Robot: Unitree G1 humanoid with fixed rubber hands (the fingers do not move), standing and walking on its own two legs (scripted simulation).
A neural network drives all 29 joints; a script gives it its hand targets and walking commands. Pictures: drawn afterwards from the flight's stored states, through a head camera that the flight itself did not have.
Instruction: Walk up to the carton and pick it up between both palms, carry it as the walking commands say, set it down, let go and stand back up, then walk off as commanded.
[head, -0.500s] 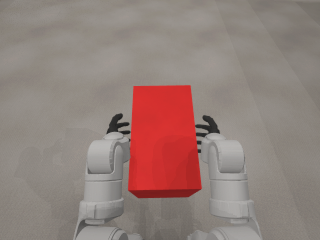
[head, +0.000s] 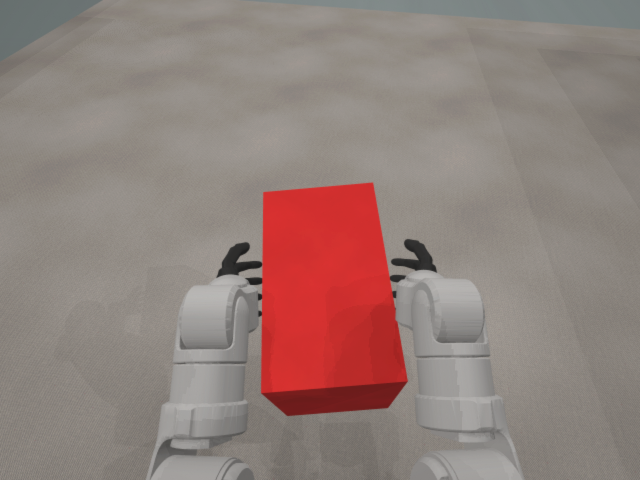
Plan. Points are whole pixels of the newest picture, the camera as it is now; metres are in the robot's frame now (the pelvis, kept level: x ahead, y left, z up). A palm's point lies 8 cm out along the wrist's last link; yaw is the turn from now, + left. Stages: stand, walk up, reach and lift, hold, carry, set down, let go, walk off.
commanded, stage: carry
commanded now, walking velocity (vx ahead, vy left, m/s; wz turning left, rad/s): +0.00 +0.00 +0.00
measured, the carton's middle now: (328, 304) +0.36 +0.00 -0.01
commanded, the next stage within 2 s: hold in 1.92 s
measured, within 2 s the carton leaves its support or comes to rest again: neither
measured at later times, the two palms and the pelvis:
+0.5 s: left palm (258, 314) +0.28 +0.08 +0.09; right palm (461, 327) +0.26 -0.15 +0.09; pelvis -0.03 -0.01 +0.00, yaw -1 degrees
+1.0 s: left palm (244, 324) +0.28 +0.10 +0.06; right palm (440, 329) +0.28 -0.14 +0.05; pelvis -0.03 -0.02 +0.00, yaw +0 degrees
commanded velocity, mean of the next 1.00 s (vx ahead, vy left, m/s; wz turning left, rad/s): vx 0.00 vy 0.00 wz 0.00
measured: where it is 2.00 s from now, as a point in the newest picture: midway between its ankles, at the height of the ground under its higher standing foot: outside the picture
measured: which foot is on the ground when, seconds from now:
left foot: down 0.00-1.00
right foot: down 0.00-1.00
